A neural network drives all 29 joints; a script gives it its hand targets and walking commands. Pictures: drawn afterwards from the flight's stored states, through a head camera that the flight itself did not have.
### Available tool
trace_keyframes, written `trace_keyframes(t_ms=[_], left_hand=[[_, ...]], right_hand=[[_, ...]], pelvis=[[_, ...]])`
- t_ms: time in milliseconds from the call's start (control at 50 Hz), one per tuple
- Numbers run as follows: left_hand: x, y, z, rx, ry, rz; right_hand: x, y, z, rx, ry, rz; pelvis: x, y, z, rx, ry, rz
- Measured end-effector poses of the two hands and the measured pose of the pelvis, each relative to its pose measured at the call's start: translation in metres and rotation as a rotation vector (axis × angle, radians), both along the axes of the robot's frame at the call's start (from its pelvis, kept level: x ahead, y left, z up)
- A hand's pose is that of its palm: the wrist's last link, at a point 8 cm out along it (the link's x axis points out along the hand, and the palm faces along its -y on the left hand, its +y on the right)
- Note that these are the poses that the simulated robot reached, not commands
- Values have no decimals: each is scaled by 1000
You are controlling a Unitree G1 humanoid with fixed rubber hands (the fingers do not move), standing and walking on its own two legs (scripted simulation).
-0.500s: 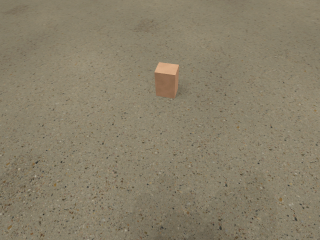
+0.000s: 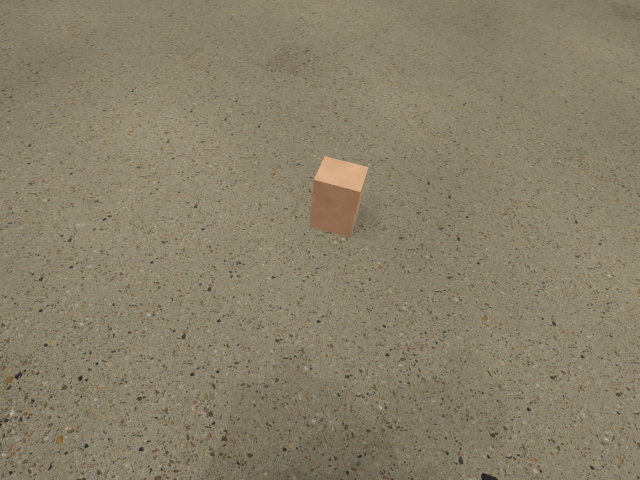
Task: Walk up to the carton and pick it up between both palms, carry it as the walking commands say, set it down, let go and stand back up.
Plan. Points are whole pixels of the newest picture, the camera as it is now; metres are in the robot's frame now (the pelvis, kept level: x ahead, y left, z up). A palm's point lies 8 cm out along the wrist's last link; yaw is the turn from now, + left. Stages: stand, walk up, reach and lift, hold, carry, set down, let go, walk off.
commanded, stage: walk up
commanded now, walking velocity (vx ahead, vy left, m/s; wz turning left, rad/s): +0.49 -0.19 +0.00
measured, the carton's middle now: (337, 198) +1.20 -0.10 -0.63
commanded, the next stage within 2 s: none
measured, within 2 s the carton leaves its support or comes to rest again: neither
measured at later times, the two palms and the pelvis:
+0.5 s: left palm (226, 331) +0.35 +0.15 -0.12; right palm (548, 467) +0.18 -0.33 -0.14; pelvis +0.24 -0.09 +0.00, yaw +2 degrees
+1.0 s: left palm (204, 318) +0.39 +0.20 -0.14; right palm (443, 215) +0.64 -0.26 -0.11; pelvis +0.48 -0.03 -0.01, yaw +1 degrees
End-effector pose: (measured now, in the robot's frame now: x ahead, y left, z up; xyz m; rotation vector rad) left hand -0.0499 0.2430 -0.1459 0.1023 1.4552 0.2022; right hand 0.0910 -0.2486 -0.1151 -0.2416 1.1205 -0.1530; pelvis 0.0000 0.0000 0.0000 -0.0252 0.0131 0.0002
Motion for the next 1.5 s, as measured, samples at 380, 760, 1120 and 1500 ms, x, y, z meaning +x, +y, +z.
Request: trace_keyframes(t_ms=[380, 760, 1120, 1500], left_hand=[[384, -83, 32, -66, -419, -267], [317, -94, 52, 78, 3, 51], [596, -14, 10, -4, -120, -69], [875, -119, 26, 14, -406, -210]], right_hand=[[-37, -37, 6, 44, 429, -267], [401, -71, 3, 129, -56, 89], [475, -39, 18, -47, 126, -62], [514, -89, -26, 66, 383, -185]], pelvis=[[177, -55, 10, 19, 4, 10], [353, -86, 22, 50, -16, 12], [537, -25, 15, -14, -3, 4], [686, -101, -4, 27, -6, 26]])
